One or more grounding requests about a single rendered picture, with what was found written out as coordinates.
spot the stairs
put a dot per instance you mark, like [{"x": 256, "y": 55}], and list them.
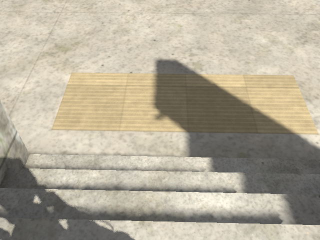
[{"x": 163, "y": 189}]

